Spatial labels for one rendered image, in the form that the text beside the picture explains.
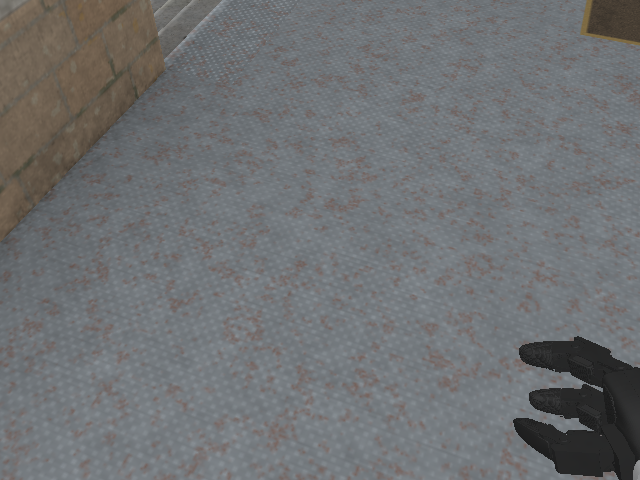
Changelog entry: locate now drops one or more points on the stairs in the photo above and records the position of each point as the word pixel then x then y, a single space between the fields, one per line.
pixel 175 19

